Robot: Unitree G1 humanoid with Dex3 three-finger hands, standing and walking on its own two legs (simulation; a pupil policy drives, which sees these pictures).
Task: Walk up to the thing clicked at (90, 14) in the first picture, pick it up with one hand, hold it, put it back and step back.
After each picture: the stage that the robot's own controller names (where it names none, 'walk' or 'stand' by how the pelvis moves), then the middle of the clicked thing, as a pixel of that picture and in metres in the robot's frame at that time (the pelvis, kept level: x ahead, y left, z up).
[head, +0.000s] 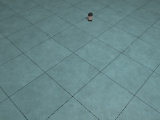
stand; (90, 17) +2.08 -0.06 -0.72
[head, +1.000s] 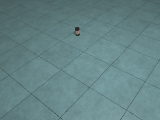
walk; (77, 31) +1.96 +0.27 -0.70
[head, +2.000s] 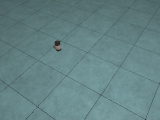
walk; (57, 46) +1.41 +0.40 -0.71
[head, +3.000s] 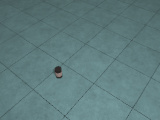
walk; (58, 72) +0.96 +0.32 -0.72
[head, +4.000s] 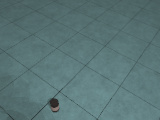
walk; (54, 105) +0.63 +0.21 -0.69
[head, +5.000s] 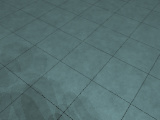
stand; out of the picture +0.42 +0.20 -0.70
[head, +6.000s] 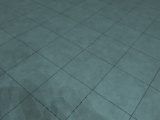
stand; out of the picture +0.38 +0.18 -0.72
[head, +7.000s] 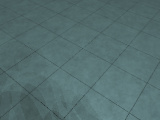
stand; out of the picture +0.40 +0.20 -0.73
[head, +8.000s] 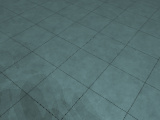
stand; out of the picture +0.39 +0.21 -0.73
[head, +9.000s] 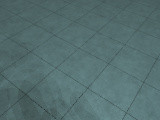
stand; out of the picture +0.38 +0.21 -0.73
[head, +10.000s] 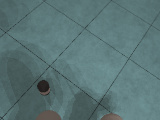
go down; (44, 88) +0.44 +0.20 -0.50
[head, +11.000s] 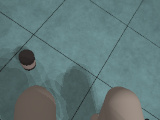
go down; (27, 60) +0.47 +0.23 -0.32
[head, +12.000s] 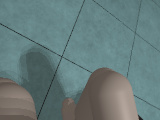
close in; out of the picture +0.45 +0.27 -0.23
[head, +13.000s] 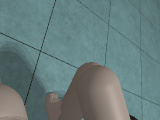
close; out of the picture +0.45 +0.29 -0.23
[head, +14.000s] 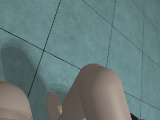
lift; out of the picture +0.43 +0.26 -0.24
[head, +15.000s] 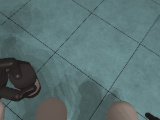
lift; (26, 82) +0.33 +0.20 -0.04
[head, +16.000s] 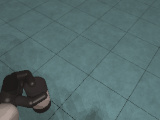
hold; (38, 95) +0.32 +0.16 +0.00
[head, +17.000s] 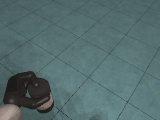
hold; (42, 96) +0.32 +0.16 +0.00
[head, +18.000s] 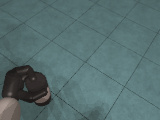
crouch; (39, 90) +0.35 +0.16 -0.04
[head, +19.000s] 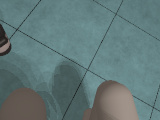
lower; out of the picture +0.48 +0.23 -0.10
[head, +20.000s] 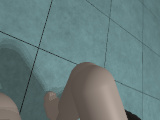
lower; out of the picture +0.44 +0.28 -0.24
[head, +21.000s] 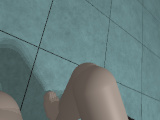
lower; out of the picture +0.45 +0.29 -0.23
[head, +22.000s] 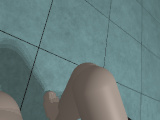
lower; out of the picture +0.45 +0.29 -0.24
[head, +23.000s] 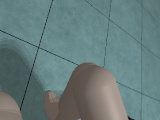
lower; out of the picture +0.45 +0.29 -0.23
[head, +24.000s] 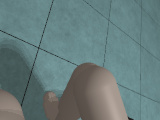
draw back; out of the picture +0.45 +0.28 -0.24
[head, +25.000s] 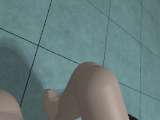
rise; out of the picture +0.44 +0.27 -0.24
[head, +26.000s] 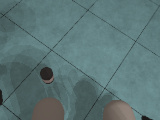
walk; (47, 76) +0.46 +0.19 -0.43
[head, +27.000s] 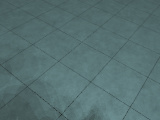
stand; out of the picture +0.40 +0.16 -0.66
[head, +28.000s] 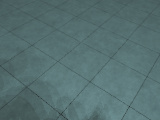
stand; out of the picture +0.40 +0.17 -0.67
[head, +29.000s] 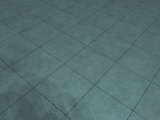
stand; out of the picture +0.41 +0.16 -0.71
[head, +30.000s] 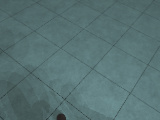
walk; out of the picture +0.44 +0.13 -0.70
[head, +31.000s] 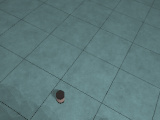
walk; (60, 97) +0.58 +0.14 -0.70
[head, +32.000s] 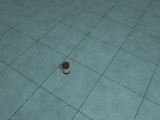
walk; (66, 68) +0.91 +0.21 -0.70
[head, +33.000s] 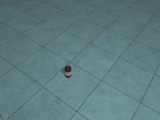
stand; (68, 71) +1.02 +0.18 -0.71
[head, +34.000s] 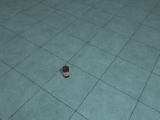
stand; (66, 71) +1.02 +0.19 -0.73
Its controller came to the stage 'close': yes
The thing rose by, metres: 0.71
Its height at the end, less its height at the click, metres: +0.00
